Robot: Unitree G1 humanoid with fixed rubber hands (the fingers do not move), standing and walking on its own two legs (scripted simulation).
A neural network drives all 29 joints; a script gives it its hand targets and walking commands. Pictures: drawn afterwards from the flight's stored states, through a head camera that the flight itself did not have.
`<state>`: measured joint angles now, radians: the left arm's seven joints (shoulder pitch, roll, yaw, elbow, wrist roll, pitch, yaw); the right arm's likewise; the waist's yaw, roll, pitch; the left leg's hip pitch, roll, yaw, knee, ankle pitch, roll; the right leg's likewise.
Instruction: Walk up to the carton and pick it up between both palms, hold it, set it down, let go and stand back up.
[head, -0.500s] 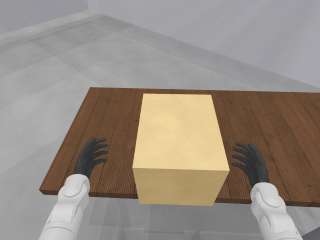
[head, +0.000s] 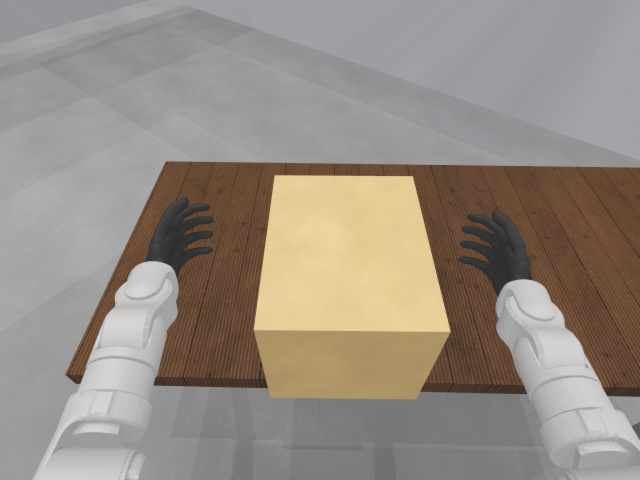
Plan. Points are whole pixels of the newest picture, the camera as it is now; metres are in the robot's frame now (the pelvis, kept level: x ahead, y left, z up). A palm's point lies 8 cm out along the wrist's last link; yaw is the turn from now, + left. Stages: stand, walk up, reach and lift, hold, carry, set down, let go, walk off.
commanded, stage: reach and lift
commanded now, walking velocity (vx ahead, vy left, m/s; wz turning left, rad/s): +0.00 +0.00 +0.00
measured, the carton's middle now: (343, 284) +0.43 -0.03 -0.04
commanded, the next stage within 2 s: none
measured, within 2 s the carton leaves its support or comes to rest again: neither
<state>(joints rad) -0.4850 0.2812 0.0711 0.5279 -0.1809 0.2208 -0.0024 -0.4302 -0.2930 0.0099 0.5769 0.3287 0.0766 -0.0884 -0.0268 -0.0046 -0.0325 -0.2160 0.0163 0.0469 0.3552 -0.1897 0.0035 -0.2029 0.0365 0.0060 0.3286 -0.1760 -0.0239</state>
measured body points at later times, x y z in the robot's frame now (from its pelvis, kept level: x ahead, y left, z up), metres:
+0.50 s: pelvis -0.01 +0.00 +0.00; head +0.02 +0.00 +0.44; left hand +0.44 +0.20 +0.13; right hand +0.42 -0.23 +0.11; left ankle -0.01 +0.11 -0.75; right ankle -0.01 -0.10 -0.75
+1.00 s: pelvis -0.03 +0.00 -0.04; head +0.06 +0.01 +0.40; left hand +0.43 +0.20 +0.01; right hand +0.41 -0.22 +0.01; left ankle -0.01 +0.11 -0.75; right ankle -0.01 -0.10 -0.75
